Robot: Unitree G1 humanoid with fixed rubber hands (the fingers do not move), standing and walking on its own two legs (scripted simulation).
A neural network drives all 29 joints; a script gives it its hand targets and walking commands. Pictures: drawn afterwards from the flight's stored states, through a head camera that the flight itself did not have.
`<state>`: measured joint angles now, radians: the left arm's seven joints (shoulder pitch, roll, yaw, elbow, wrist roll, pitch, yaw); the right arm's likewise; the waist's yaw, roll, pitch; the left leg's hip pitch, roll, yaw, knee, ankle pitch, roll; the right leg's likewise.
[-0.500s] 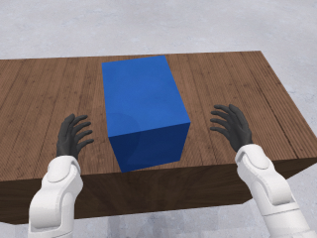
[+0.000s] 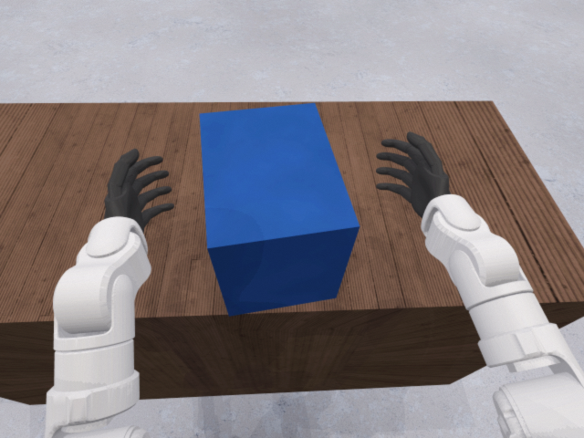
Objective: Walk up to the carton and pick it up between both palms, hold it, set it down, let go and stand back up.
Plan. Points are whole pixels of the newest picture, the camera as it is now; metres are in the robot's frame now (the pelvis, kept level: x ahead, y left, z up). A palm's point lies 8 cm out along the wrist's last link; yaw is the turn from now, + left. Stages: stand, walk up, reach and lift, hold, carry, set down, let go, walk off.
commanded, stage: reach and lift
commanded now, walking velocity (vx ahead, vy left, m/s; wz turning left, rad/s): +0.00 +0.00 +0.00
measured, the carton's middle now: (271, 210) +0.43 +0.07 +0.03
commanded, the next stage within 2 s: none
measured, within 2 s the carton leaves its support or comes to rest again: neither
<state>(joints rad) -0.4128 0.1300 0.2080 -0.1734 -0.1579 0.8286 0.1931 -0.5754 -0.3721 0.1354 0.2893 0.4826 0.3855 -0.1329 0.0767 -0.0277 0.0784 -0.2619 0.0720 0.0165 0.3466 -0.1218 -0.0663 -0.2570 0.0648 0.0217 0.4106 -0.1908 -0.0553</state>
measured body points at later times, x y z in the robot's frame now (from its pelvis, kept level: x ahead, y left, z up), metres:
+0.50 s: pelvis +0.01 +0.00 +0.00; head +0.08 +0.01 +0.44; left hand +0.41 +0.25 +0.14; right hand +0.49 -0.11 +0.14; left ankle +0.03 +0.16 -0.74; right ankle +0.01 -0.08 -0.74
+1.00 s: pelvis +0.02 +0.01 +0.00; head +0.13 +0.01 +0.43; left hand +0.39 +0.23 +0.03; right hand +0.48 -0.08 +0.04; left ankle +0.03 +0.16 -0.74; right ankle +0.01 -0.08 -0.74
